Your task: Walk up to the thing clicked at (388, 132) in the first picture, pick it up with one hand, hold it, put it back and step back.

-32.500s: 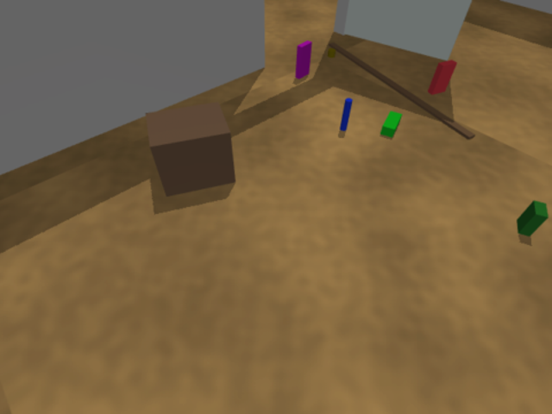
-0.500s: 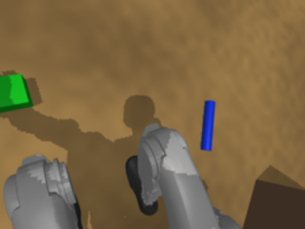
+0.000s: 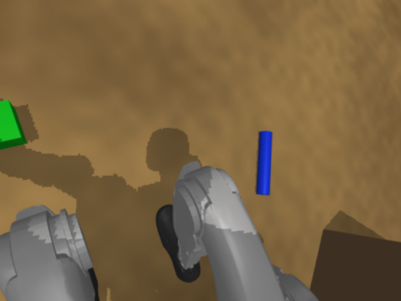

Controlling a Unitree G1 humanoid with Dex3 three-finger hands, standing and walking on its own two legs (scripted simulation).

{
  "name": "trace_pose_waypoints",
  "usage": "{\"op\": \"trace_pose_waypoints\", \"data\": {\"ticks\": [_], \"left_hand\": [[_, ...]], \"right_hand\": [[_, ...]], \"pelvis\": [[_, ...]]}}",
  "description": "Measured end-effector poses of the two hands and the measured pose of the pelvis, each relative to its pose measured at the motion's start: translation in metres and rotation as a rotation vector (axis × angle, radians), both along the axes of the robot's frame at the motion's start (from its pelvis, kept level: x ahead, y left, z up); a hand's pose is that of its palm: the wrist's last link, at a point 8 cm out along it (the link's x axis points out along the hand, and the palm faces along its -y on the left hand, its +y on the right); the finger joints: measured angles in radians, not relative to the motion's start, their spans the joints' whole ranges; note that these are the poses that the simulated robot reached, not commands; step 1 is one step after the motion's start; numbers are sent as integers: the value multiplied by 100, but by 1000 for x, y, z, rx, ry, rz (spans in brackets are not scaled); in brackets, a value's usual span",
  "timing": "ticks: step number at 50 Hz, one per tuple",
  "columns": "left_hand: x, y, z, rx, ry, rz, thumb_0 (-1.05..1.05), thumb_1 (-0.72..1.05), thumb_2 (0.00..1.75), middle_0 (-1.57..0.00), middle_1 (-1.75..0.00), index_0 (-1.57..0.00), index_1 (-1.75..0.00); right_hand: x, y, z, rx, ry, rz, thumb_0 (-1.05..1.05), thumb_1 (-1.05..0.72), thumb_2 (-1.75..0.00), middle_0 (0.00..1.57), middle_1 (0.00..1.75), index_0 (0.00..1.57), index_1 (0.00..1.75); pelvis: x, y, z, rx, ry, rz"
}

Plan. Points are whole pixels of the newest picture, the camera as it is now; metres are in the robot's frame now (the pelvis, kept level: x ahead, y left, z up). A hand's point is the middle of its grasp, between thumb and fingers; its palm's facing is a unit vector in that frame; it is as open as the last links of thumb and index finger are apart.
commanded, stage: open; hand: left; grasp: from above
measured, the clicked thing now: out of the picture +0.45 +0.30 -0.28
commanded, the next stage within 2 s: withdraw in 0.98 s
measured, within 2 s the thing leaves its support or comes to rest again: neither
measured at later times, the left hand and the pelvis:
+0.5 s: hand out of the picture +0.45 +0.30 -0.25, palm faces -0.46 -0.11 -0.88, open 12.8 cm; pelvis +0.00 +0.00 +0.00, yaw -1 degrees
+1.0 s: hand out of the picture +0.45 +0.30 -0.24, palm faces -0.48 -0.13 -0.87, open 14.0 cm; pelvis +0.00 +0.00 +0.00, yaw -1 degrees
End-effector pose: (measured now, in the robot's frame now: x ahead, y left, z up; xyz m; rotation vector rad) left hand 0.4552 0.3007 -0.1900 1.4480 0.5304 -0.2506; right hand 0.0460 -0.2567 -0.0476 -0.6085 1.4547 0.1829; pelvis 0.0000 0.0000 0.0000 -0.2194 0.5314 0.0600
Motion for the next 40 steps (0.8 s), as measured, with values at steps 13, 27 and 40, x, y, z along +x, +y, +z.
{"op": "trace_pose_waypoints", "data": {"ticks": [13,27,40], "left_hand": [[-1,0,-4,1,4,-16,0,-12,66,-50,-71,-50,-69],[5,1,-2,19,-15,5,-1,-33,81,-26,-86,-26,-85],[9,4,3,14,2,15,0,-47,96,-11,-98,-11,-98]], "right_hand": [[-7,1,7,6,9,20,0,-90,-89,20,30,20,30],[-9,5,8,18,20,11,0,-90,-90,20,30,20,30],[-2,5,7,23,4,14,0,-90,-90,20,30,20,30]], "pelvis": [[-3,0,0,-5,-13,-4],[-1,1,2,-12,-4,-7],[-1,1,5,-12,2,-5]]}}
